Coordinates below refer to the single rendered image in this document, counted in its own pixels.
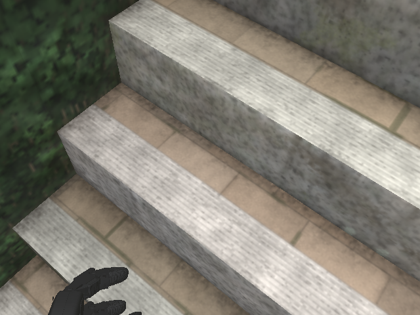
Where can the robot left hand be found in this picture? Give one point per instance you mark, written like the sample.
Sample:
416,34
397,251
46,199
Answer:
70,301

